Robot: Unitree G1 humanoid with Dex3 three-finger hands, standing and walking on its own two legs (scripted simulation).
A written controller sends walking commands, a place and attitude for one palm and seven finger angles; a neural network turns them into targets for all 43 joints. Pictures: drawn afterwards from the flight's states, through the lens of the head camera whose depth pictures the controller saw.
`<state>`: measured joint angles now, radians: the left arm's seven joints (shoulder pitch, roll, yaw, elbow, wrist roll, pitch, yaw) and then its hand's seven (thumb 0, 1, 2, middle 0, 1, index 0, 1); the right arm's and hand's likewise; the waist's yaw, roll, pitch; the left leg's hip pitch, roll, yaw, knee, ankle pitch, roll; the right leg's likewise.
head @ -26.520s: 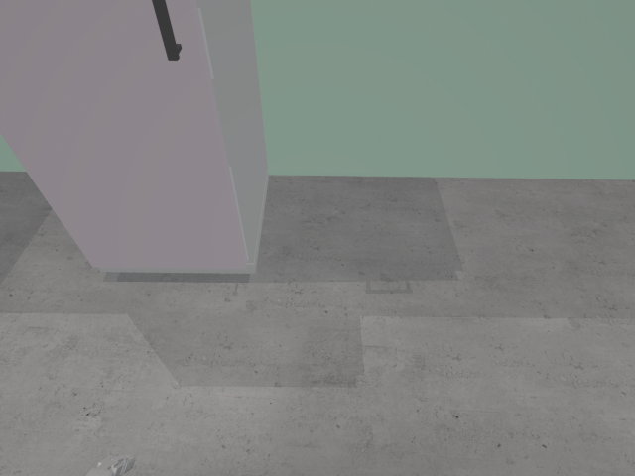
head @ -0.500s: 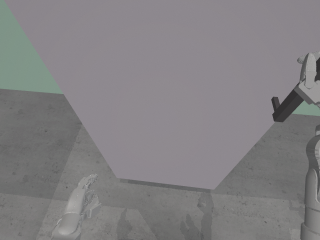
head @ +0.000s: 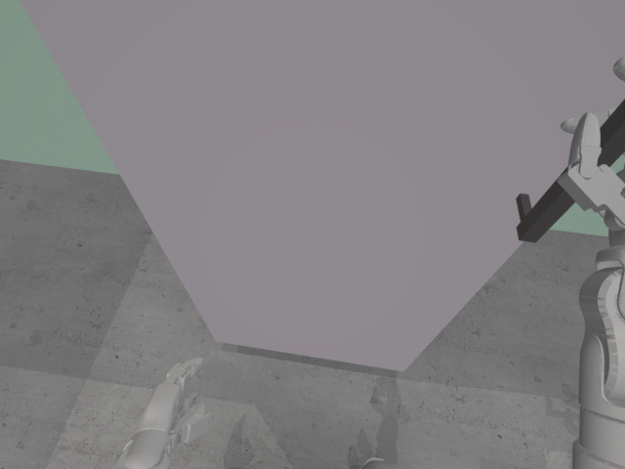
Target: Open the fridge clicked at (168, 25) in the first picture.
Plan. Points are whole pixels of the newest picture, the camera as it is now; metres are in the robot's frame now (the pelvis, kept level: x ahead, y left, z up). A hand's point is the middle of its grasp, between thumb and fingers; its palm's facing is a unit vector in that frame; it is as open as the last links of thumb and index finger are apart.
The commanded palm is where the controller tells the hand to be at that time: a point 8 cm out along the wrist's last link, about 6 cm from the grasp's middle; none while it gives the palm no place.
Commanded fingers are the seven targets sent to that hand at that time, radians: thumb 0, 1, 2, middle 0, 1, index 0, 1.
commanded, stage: walk backward, drawing the door open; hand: right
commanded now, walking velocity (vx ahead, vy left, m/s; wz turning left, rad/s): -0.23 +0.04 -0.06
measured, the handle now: (607, 121) +0.40 -0.19 +0.26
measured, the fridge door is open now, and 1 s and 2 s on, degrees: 1 13 38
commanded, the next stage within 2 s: none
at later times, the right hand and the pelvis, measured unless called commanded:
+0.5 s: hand (582, 178) +0.35 -0.17 +0.24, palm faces +0.20 +0.97 -0.13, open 6.9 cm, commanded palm +0.31 -0.22 +0.24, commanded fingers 0.00 -0.90 -0.90 0.45 1.40 0.45 1.40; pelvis +0.00 -0.01 +0.00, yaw +1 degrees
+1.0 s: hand (587, 291) +0.24 -0.15 +0.24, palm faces +0.27 +0.95 -0.17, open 7.5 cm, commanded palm +0.20 -0.19 +0.24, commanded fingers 0.00 -0.90 -0.90 0.45 1.40 0.45 1.40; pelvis -0.06 +0.02 -0.01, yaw -3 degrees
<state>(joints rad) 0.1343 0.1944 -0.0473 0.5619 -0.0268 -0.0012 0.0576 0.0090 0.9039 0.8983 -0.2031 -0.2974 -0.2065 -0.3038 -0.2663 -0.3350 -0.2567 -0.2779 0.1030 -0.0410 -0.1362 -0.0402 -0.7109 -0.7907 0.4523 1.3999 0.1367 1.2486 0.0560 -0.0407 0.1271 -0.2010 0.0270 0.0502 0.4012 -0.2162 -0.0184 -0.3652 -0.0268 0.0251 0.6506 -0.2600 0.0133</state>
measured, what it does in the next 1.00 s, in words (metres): shifts its weight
